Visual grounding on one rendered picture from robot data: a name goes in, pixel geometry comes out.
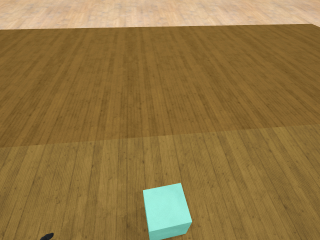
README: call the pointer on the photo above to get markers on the carton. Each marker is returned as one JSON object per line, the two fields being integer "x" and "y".
{"x": 167, "y": 212}

